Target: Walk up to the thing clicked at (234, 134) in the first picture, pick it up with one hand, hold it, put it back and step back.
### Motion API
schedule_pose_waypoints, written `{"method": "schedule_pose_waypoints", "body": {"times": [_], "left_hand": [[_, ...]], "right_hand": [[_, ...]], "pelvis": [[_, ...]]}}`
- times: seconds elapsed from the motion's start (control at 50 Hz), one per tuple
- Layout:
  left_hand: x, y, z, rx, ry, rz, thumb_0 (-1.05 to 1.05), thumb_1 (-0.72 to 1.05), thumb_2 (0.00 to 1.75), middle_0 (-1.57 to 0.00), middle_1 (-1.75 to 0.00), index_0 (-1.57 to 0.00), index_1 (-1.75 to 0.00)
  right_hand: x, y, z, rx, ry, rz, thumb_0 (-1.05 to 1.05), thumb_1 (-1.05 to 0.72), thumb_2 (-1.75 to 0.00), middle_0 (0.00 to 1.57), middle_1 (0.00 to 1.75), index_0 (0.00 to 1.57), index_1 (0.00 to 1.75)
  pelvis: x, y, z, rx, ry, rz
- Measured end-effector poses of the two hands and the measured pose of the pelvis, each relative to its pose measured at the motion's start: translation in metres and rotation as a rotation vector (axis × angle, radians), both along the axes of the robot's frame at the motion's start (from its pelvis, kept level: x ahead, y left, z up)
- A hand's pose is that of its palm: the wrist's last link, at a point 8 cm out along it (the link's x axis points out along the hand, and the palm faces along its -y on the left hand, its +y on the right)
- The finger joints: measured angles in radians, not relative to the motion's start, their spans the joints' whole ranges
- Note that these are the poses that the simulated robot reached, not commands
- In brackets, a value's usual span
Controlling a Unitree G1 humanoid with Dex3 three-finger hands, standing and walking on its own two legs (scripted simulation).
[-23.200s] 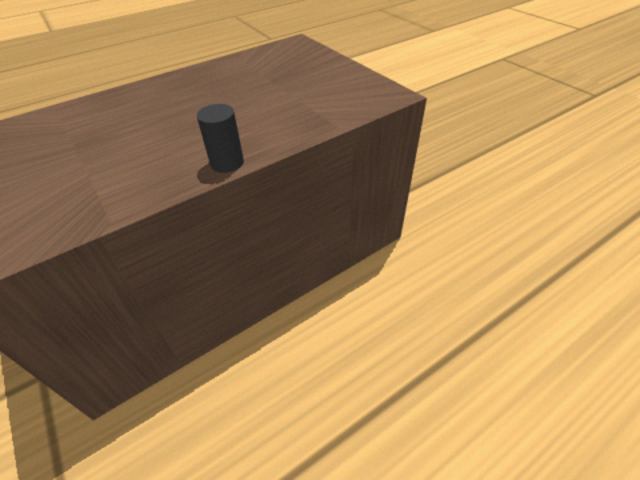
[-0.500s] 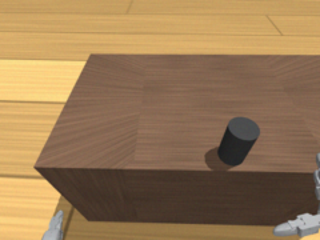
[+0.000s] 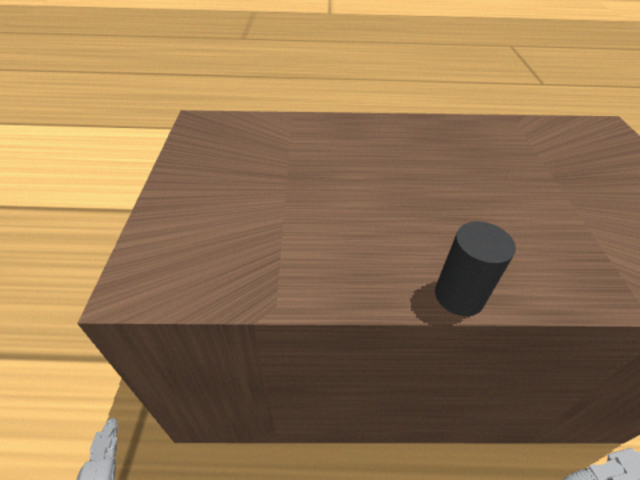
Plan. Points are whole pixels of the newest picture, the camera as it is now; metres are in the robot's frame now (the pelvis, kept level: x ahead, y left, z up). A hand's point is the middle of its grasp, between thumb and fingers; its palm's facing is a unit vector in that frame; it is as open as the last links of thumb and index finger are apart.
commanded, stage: home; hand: right
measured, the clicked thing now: (471, 270) +0.45 -0.25 -0.03
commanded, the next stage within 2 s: none
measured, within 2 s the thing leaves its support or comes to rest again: neither
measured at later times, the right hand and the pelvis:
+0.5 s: hand (524, 467) +0.16 -0.23 -0.04, palm faces +0.20 +0.95 -0.23, open 17.5 cm; pelvis +0.00 -0.02 +0.00, yaw +0 degrees
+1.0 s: hand (476, 464) +0.18 -0.19 -0.09, palm faces +0.10 +0.96 -0.25, open 17.5 cm; pelvis +0.01 -0.01 -0.01, yaw +1 degrees
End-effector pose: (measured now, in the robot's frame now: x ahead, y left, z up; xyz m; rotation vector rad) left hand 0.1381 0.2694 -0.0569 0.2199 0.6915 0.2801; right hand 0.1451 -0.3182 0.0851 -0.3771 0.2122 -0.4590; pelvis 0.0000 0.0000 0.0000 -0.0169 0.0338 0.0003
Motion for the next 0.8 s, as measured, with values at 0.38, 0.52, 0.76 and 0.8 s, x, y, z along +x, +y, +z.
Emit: {"method": "schedule_pose_waypoints", "body": {"times": [0.38, 0.52, 0.76, 0.8], "left_hand": [[0.014, -0.082, -0.007, -0.141, -0.026, -0.136, 0.00, 0.03, 0.47, -0.13, -0.18, -0.13, -0.18], [0.012, -0.061, 0.001, -0.063, -0.037, -0.095, 0.00, 0.49, 0.70, -0.18, -0.24, -0.17, -0.24], [0.015, -0.062, -0.011, -0.065, -0.003, -0.097, 0.01, 0.85, 0.88, -0.20, -0.29, -0.20, -0.29], [0.014, -0.059, -0.018, -0.068, 0.018, -0.087, 0.01, 0.87, 0.88, -0.20, -0.29, -0.20, -0.30]], "right_hand": [[-0.007, 0.015, -0.061, 0.167, 0.144, 0.046, -0.01, 0.57, -0.05, 0.05, 0.05, 0.06, 0.05], [-0.009, 0.052, -0.110, 0.294, 0.313, 0.117, -0.01, 0.57, -0.05, 0.06, 0.05, 0.06, 0.05], [0.017, 0.085, -0.141, 0.334, 0.393, 0.189, -0.01, 0.57, -0.04, 0.06, 0.05, 0.06, 0.05], [0.017, 0.080, -0.138, 0.309, 0.393, 0.172, -0.01, 0.56, -0.05, 0.06, 0.05, 0.06, 0.05]], "pelvis": [[-0.003, -0.017, 0.001, 0.013, 0.014, 0.006], [0.000, -0.020, -0.001, 0.016, 0.026, 0.008], [0.004, -0.014, -0.008, 0.027, 0.047, 0.017], [0.007, -0.014, -0.008, 0.029, 0.048, 0.016]]}}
